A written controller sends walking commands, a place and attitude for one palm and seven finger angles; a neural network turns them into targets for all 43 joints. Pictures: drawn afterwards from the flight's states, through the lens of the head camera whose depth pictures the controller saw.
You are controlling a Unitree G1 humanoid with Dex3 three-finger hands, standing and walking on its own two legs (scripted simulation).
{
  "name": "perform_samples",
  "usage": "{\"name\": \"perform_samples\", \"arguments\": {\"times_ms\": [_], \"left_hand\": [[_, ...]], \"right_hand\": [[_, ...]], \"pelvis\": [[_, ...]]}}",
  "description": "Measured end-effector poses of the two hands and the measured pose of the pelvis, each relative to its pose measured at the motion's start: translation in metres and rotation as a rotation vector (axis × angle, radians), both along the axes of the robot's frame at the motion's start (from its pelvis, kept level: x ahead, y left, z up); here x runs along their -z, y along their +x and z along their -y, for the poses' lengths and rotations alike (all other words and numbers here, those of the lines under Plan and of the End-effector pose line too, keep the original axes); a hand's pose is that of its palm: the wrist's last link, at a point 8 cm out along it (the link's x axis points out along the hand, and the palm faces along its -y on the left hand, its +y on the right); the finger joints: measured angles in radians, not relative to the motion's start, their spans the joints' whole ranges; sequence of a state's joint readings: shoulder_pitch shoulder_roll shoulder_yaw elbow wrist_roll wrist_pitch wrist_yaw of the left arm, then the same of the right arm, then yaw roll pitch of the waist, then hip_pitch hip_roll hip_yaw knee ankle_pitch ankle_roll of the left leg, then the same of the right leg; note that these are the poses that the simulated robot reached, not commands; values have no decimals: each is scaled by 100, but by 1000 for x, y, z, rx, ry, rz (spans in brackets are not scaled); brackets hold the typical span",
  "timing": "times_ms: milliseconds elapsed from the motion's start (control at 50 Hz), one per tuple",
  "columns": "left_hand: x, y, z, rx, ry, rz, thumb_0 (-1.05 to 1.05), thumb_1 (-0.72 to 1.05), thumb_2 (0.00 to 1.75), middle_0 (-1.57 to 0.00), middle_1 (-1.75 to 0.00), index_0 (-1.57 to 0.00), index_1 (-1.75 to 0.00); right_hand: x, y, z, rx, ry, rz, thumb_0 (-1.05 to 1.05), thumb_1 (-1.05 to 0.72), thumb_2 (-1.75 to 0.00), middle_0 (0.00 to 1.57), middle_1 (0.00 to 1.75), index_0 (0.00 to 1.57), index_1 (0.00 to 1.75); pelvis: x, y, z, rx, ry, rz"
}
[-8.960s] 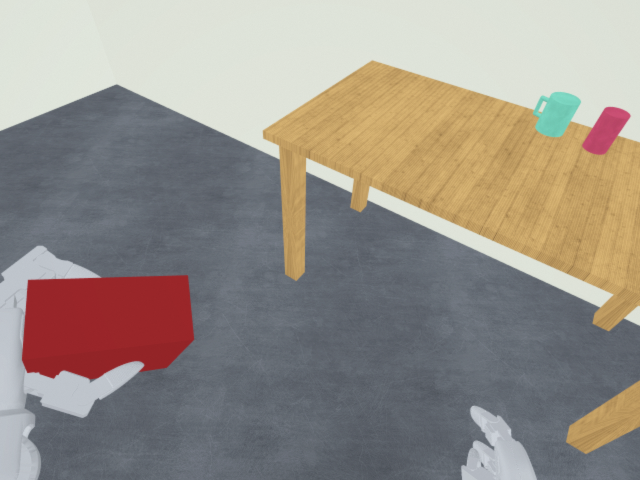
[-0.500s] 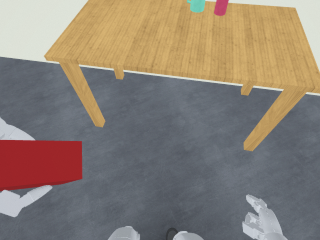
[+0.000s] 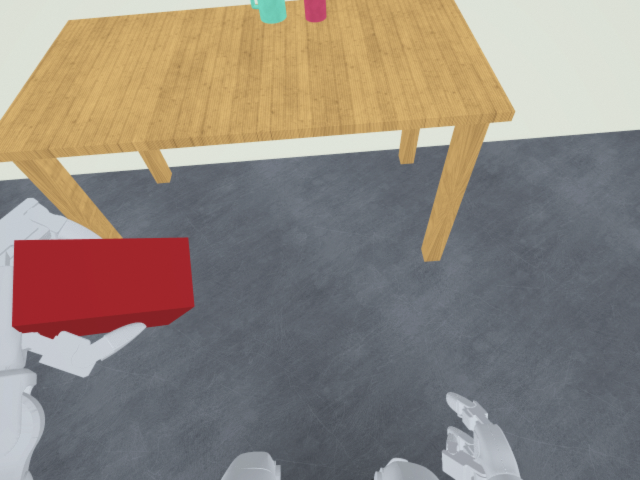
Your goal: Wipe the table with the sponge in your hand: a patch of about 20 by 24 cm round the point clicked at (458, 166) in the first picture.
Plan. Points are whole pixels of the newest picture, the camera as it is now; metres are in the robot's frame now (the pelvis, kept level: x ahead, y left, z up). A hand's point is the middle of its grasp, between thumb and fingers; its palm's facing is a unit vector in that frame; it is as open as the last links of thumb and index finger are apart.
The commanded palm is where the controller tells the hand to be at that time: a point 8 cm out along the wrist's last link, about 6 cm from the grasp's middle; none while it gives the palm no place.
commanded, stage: turn to face it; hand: left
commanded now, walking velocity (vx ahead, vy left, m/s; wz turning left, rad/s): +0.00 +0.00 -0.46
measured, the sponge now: (132, 289) +0.25 +0.20 +0.16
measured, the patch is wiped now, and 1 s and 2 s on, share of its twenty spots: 0.00 0.00 0.00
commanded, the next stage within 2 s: take the last steps up to it in 0.46 s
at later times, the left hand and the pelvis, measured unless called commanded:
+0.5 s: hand (115, 340) +0.20 +0.18 +0.18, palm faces +0.24 -0.87 -0.44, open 10.4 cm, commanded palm +0.17 +0.22 +0.20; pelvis -0.05 -0.02 +0.01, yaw -12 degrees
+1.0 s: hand (147, 367) +0.18 +0.14 +0.20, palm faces +0.16 -0.84 -0.51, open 10.4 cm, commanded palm +0.14 +0.19 +0.20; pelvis -0.08 -0.05 +0.03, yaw -12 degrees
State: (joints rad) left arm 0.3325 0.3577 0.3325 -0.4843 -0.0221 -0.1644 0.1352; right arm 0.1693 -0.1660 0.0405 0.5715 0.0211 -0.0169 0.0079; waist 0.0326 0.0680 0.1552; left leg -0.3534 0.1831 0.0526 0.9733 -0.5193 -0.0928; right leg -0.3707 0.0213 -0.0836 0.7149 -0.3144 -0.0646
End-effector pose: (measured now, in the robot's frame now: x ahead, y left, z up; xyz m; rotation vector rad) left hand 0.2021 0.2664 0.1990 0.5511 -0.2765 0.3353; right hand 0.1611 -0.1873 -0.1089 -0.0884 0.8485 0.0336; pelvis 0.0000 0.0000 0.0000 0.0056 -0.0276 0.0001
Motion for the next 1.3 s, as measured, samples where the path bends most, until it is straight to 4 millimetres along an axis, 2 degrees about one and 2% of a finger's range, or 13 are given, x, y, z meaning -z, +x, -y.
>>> {"name": "perform_samples", "arguments": {"times_ms": [140, 260, 360, 480, 560, 640, 760, 860, 940, 1020, 1100, 1200, 1300], "left_hand": [[-15, 11, 49, 211, 82, -85, -1, -53, 100, -70, -137, -72, -136], [-34, 0, 53, 251, 151, -35, -1, -53, 100, -70, -137, -72, -136], [-18, -14, 40, 196, 61, -33, -1, -53, 100, -70, -137, -72, -136], [3, -33, 40, 167, -35, -22, -1, -53, 100, -70, -137, -72, -136], [1, -39, 54, 163, -49, -6, -1, -53, 100, -70, -137, -72, -136], [-5, -36, 84, 204, -26, 45, -1, -53, 100, -70, -137, -72, -136], [-11, -32, 113, 289, -15, -6, -1, -53, 100, -70, -137, -72, -136], [-13, -42, 107, 295, 68, -106, -1, -53, 100, -70, -137, -72, -136], [-17, -51, 94, 258, 71, -97, -1, -53, 100, -70, -137, -72, -136], [-18, -55, 80, 217, 25, -49, -1, -53, 100, -70, -137, -72, -136], [-11, -51, 63, 200, -26, 2, -1, -53, 100, -70, -137, -72, -136], [-4, -36, 51, 193, -31, 45, -1, -53, 100, -70, -137, -72, -136], [-8, -20, 55, 175, -3, 41, -1, -53, 100, -70, -137, -72, -136]], "right_hand": [[-22, -48, 78, 199, -117, -68, 2, -90, -90, 20, 30, 20, 30], [-43, -77, 120, 293, -208, -56, 2, -90, -90, 20, 30, 19, 30], [-54, -91, 124, 319, -237, -12, 2, -90, -90, 20, 30, 19, 30], [-54, -99, 103, 311, -211, 61, 2, -90, -90, 20, 30, 19, 30], [-45, -102, 85, 292, -122, 115, 2, -90, -90, 20, 30, 19, 30], [-26, -110, 81, 275, -46, 133, 2, -90, -90, 20, 30, 20, 30], [-25, -146, 102, 329, -61, 21, 2, -90, -90, 21, 30, 20, 30], [-35, -178, 130, 397, -127, -52, 2, -90, -90, 20, 30, 20, 30], [-42, -191, 146, 390, -201, -93, 2, -90, -90, 20, 30, 20, 30], [-49, -186, 149, 374, -250, -84, 2, -90, -90, 20, 30, 19, 30], [-53, -165, 138, 367, -274, -11, 2, -90, -90, 20, 30, 19, 30], [-48, -130, 106, 376, -205, 91, 2, -90, -90, 20, 30, 19, 30], [-32, -98, 74, 321, -88, 122, 2, -90, -90, 20, 30, 20, 30]], "pelvis": [[-17, -14, 16, 101, 37, -45], [-21, -23, 22, 146, 46, -57], [-19, -32, 20, 167, 37, -56], [-14, -47, 20, 206, 30, -23], [-12, -53, 28, 240, 11, -9], [-3, -67, 42, 249, -17, 10], [-18, -82, 51, 245, 23, -11], [-29, -83, 54, 241, 48, -47], [-33, -81, 52, 229, 61, -55], [-33, -77, 43, 212, 65, -48], [-26, -69, 29, 206, 39, -35], [-16, -58, 21, 216, 34, -3], [-12, -39, 26, 207, 19, -5]]}}
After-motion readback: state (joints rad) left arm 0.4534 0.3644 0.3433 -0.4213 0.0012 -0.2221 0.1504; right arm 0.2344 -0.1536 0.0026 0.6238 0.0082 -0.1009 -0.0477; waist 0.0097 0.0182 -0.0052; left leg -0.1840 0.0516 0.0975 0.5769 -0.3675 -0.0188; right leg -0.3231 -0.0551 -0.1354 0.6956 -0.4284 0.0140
